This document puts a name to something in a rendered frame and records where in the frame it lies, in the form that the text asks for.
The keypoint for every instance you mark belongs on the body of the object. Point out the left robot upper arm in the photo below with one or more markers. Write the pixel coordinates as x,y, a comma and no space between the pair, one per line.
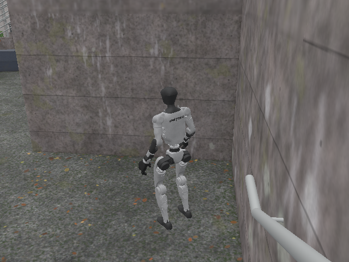
157,125

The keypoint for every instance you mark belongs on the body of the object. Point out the robot left foot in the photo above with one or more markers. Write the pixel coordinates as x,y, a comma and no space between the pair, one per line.
167,225

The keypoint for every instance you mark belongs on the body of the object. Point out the right robot upper arm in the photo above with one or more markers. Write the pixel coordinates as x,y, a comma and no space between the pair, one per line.
189,121

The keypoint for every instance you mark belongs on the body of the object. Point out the left robot hand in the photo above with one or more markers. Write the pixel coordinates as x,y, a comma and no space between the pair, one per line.
143,167

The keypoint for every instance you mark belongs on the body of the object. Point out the robot right forearm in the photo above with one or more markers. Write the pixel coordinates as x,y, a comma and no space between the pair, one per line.
187,137

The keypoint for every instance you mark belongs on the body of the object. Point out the robot left thigh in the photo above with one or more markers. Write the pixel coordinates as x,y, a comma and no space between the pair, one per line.
160,166

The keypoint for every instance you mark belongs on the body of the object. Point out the robot left forearm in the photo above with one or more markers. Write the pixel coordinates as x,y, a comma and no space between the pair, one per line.
150,154

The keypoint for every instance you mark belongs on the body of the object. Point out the right robot hand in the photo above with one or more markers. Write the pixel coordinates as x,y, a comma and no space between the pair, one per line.
184,145

